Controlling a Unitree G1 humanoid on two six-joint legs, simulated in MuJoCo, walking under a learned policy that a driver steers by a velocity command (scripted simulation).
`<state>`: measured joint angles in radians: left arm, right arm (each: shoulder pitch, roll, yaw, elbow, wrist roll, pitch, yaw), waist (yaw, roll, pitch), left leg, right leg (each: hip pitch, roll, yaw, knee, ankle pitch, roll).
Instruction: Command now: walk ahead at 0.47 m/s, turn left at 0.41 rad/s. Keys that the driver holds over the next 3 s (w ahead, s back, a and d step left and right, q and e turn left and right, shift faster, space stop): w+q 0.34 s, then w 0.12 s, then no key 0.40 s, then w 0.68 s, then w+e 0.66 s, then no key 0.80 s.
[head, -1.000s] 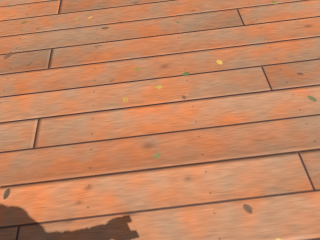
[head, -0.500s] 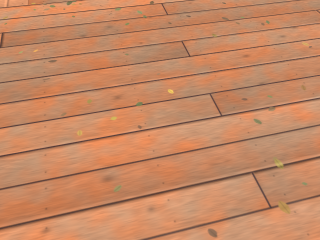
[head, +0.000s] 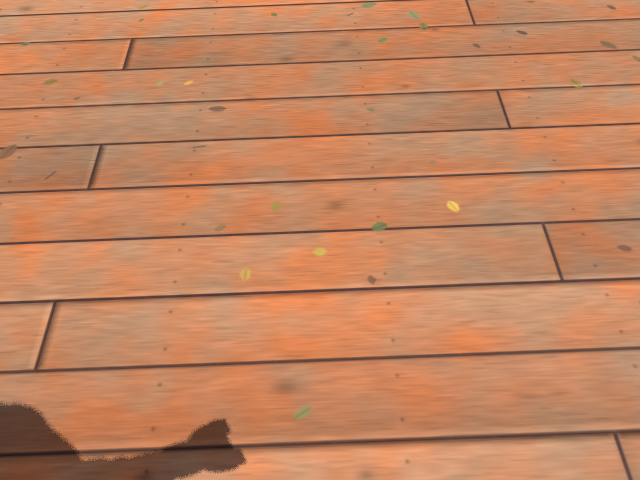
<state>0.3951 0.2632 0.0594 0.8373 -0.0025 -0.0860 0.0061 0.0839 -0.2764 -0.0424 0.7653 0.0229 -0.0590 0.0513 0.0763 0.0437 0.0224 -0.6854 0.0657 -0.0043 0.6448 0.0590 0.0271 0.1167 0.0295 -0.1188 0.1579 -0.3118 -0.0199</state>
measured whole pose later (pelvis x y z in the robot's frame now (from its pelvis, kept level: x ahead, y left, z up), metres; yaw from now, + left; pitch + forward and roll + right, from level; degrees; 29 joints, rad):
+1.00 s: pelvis +0.46 +0.06 +0.00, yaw +17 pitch +0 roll -1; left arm 0.20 0.24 0.02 0.79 0.00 -0.03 -0.01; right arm 0.25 -0.25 -0.04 0.75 -0.01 0.02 -0.03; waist 0.01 -0.01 -0.01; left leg -0.29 0.03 -0.05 0.58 -0.30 0.00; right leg -0.33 0.02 -0.03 0.59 -0.35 -0.02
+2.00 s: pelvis +0.88 +0.22 +0.01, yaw +5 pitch +0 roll +3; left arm 0.18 0.29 0.07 0.77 -0.02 -0.03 -0.02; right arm 0.31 -0.27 -0.07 0.85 -0.01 -0.10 0.00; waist -0.06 -0.04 0.02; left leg 0.02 -0.04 0.22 0.22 -0.23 0.04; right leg -0.70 -0.12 0.06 0.81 0.04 0.00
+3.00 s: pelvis +1.24 +0.20 +0.00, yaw -8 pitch +0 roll +0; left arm 0.25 0.24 0.04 0.95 0.01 0.02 0.03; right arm 0.07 -0.23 -0.03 0.89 0.00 -0.02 0.00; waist 0.02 0.00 0.03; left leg -0.35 -0.01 0.02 0.53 -0.18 0.03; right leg -0.11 0.01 0.04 0.50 -0.40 0.00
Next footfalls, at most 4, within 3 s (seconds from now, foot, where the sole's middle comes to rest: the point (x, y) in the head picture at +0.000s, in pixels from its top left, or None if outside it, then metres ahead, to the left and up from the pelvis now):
0.12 left None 0.26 0.12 -0.77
0.58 right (379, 417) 0.60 -0.03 -0.77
0.92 left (265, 470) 0.47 0.20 -0.77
1.62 left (241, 313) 0.84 0.31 -0.77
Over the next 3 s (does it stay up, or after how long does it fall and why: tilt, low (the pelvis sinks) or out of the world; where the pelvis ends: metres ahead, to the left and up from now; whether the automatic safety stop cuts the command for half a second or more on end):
stays up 1.24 0.20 0.00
